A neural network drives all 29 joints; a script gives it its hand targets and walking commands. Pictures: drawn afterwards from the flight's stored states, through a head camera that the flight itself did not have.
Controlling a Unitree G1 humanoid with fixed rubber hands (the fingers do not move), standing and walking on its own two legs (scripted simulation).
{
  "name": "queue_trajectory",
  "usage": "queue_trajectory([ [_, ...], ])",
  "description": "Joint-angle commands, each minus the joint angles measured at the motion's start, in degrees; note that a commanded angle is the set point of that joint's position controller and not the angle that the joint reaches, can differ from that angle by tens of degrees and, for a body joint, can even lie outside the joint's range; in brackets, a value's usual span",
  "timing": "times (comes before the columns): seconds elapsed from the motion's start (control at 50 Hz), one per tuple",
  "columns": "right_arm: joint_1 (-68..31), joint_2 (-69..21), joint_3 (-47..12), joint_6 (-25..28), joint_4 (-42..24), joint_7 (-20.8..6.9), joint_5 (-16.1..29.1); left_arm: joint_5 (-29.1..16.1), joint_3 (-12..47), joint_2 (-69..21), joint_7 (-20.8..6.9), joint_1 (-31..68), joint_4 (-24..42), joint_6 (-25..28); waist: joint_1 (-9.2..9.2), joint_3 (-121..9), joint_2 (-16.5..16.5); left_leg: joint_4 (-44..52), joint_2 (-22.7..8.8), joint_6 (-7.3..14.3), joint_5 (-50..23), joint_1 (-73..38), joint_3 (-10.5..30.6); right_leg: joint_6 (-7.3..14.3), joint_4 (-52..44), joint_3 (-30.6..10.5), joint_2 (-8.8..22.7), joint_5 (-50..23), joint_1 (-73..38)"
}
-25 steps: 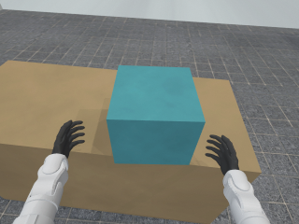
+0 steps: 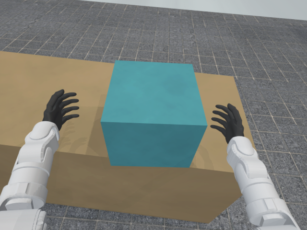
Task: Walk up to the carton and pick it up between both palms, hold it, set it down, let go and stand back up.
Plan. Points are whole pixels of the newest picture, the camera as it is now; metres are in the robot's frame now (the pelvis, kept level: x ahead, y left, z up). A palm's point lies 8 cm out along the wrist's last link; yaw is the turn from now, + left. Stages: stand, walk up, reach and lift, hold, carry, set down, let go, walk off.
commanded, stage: reach and lift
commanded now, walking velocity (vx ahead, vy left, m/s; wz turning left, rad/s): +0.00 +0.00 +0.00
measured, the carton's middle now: (152, 113) +0.50 +0.02 +0.01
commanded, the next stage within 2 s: none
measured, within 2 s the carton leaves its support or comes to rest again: neither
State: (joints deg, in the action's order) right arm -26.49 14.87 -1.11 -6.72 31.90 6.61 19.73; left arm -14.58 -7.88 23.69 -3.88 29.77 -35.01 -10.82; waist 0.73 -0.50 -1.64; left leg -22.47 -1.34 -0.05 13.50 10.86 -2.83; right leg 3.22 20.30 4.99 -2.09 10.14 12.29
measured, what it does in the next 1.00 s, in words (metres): stands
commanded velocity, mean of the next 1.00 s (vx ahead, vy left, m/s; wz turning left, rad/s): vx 0.00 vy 0.00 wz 0.00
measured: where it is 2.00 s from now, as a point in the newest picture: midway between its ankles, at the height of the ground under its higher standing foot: outside the picture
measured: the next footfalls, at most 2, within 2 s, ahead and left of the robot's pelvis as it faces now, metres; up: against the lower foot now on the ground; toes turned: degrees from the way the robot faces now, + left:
none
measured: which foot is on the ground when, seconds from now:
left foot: down 0.00-1.00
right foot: down 0.00-1.00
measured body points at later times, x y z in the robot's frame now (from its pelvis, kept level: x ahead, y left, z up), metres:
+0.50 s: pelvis +0.00 +0.01 +0.00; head +0.04 +0.03 +0.45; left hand +0.44 +0.27 +0.15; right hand +0.45 -0.20 +0.14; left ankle -0.02 +0.12 -0.75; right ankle +0.01 -0.08 -0.75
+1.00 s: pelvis +0.00 +0.01 -0.01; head +0.06 +0.03 +0.44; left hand +0.44 +0.27 +0.08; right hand +0.45 -0.18 +0.07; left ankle -0.02 +0.12 -0.75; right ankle +0.01 -0.08 -0.75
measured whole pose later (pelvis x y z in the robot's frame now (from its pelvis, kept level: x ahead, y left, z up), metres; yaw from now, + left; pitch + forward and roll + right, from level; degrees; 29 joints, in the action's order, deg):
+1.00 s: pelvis +0.00 +0.01 -0.01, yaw +1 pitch +14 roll -1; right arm -49.4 17.5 -3.3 2.5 65.4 2.7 20.5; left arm -15.5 2.0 22.1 -2.3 54.1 -72.4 4.6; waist 1.0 -8.4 -0.4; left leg -27.9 -0.7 1.0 14.1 28.3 -0.9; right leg 2.2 22.3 5.4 -1.8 9.3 27.6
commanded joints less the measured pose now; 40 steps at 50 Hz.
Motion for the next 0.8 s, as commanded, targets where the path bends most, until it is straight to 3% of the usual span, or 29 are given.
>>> queue_trajectory([
  [0.0, -25.1, 10.1, 3.6, 0.8, -7.6, 0.0, 0.1, -0.2, -2.4, 12.8, 0.0, 25.9, 7.8, 0.4, -0.19, -26.0, 5.2, 0.8, 1.7, -0.9, -23.6, 0.2, 1.3, -3.1, 0.8, -6.4, 2.0, -20.9, -16.9],
  [0.24, -38.5, 14.7, 3.8, -1.5, 0.8, -1.6, 1.4, -1.3, 0.6, 13.8, 1.2, 38.4, 1.2, -1.9, -0.24, -33.0, 4.0, -1.1, 1.4, -1.1, -27.5, -1.3, 2.4, -3.0, 0.8, -4.7, 0.5, -23.5, -13.1],
  [0.58, -55.9, 19.4, 3.4, -3.1, 16.0, -4.1, 2.0, -3.3, 6.7, 13.7, 3.2, 56.5, -12.4, -2.6, -0.45, -41.6, 5.3, -3.9, 0.7, -2.8, -30.8, -2.8, 3.6, -2.7, 1.7, -3.0, -0.2, -26.4, -6.1],
  [0.68, -55.1, 17.6, 0.9, -2.0, 22.3, -4.3, 2.2, -2.4, 7.6, 12.4, 2.3, 55.0, -20.2, -0.2, -0.12, -40.0, 4.1, -3.7, 0.8, -2.5, -30.9, 0.4, 3.5, -3.2, 2.5, -3.4, 0.3, -28.2, -8.3],
  [0.78, -49.9, 13.9, -1.5, 3.1, 26.0, -4.1, 2.1, -0.2, 7.6, 10.2, 1.1, 49.9, -26.9, 7.2, 0.51, -38.3, 3.0, -3.4, 0.9, -2.0, -30.8, 4.9, 3.1, -3.7, 3.8, -3.5, 1.0, -29.1, -11.4],
])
